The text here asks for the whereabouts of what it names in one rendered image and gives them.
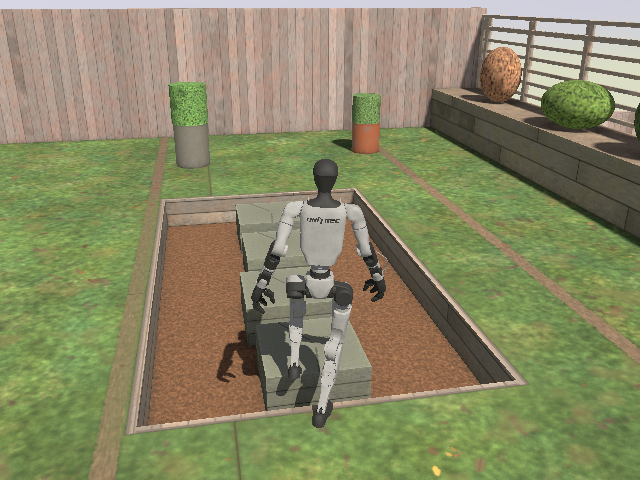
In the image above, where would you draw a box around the robot right upper arm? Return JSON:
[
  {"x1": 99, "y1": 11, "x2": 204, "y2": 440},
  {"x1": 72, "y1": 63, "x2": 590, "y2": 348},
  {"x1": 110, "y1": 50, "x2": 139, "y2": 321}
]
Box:
[{"x1": 345, "y1": 203, "x2": 372, "y2": 257}]

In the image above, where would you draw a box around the right robot hand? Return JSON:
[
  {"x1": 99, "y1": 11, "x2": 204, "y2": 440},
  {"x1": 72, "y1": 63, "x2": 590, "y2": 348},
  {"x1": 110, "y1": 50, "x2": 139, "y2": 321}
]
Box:
[{"x1": 363, "y1": 277, "x2": 386, "y2": 302}]

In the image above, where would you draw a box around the right robot thigh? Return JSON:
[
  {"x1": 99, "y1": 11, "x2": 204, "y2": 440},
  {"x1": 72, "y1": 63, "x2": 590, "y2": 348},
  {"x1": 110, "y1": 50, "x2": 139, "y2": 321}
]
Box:
[{"x1": 324, "y1": 280, "x2": 353, "y2": 360}]

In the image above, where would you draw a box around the robot right forearm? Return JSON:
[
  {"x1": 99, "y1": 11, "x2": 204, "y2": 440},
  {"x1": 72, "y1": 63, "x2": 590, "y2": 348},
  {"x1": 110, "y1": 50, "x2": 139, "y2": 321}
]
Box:
[{"x1": 363, "y1": 242, "x2": 384, "y2": 281}]

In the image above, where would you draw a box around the robot left foot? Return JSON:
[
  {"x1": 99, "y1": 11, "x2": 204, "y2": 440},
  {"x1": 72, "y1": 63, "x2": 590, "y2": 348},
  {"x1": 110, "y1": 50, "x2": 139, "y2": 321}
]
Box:
[{"x1": 288, "y1": 363, "x2": 302, "y2": 379}]

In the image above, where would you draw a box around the robot left upper arm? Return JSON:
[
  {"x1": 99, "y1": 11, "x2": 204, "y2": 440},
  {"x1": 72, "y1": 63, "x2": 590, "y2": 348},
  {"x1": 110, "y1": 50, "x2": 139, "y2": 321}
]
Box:
[{"x1": 271, "y1": 201, "x2": 303, "y2": 257}]

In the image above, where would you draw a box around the left robot hand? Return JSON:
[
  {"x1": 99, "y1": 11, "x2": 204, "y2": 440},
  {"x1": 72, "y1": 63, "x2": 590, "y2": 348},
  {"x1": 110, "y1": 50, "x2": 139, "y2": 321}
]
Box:
[{"x1": 251, "y1": 285, "x2": 275, "y2": 314}]

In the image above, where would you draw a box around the robot left forearm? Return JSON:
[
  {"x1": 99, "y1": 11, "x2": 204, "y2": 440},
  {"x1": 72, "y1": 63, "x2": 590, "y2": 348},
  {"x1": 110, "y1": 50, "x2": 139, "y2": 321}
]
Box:
[{"x1": 256, "y1": 240, "x2": 280, "y2": 289}]

